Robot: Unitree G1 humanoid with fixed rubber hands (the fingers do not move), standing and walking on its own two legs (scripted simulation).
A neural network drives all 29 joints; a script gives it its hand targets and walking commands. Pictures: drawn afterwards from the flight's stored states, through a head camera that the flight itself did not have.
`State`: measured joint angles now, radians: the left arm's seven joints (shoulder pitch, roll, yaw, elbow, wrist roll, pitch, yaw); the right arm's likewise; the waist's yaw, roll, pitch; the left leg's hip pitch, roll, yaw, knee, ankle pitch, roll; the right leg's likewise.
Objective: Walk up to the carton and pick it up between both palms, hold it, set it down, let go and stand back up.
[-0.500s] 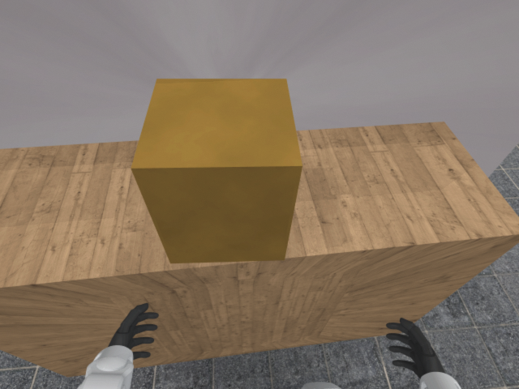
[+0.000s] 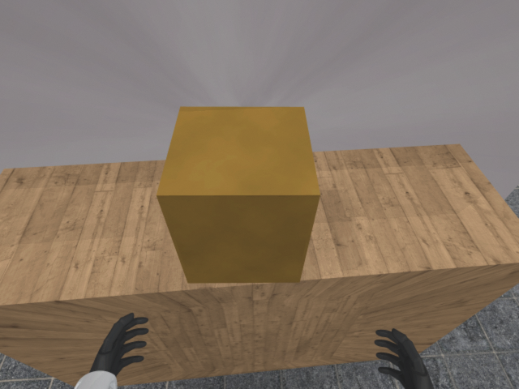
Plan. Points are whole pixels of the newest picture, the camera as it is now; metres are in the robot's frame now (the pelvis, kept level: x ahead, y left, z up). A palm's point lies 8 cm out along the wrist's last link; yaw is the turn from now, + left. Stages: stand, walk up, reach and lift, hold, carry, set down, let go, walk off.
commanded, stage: reach and lift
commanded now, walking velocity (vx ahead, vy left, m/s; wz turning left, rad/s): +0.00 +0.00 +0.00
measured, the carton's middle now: (243, 199) +0.41 +0.05 +0.04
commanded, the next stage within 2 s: none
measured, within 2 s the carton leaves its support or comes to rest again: neither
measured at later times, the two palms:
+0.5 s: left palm (87, 364) +0.16 +0.26 -0.01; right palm (392, 354) +0.17 -0.17 -0.01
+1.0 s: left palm (82, 322) +0.20 +0.26 +0.04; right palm (374, 298) +0.23 -0.14 +0.03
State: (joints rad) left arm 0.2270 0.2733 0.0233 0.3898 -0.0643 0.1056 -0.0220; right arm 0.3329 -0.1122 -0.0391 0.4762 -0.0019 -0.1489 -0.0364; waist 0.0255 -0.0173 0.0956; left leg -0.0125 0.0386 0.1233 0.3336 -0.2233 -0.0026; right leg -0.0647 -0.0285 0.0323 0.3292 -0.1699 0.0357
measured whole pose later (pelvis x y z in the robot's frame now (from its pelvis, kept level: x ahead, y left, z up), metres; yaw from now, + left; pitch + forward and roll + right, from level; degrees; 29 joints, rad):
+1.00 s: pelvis +0.00 +0.00 +0.00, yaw +3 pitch -4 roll -1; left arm 0.19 0.34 0.03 0.02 -0.27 0.10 -0.06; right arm 0.29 -0.05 0.07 -0.04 0.16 0.02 -0.20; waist 0.08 -0.01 0.09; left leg -0.05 0.03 0.05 0.36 -0.23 0.00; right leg -0.05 -0.02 0.00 0.30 -0.17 0.03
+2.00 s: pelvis -0.01 -0.01 +0.00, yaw +5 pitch -2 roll -1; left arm -0.62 0.41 0.18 0.28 -0.21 0.65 -0.06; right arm -0.54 -0.20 0.00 0.25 0.36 0.43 -0.27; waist -0.01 -0.03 0.04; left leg -0.15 0.04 0.03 0.38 -0.20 -0.01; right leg -0.13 -0.02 -0.01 0.30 -0.14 0.03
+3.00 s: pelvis -0.02 -0.01 +0.00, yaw +6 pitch +5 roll -1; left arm -0.95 0.39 0.02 1.11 -0.24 0.14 -0.03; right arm -0.85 -0.08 -0.07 0.91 0.22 0.17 -0.25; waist -0.03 -0.03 -0.06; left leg -0.32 0.04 0.00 0.43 -0.20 -0.01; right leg -0.28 -0.01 -0.03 0.32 -0.13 0.02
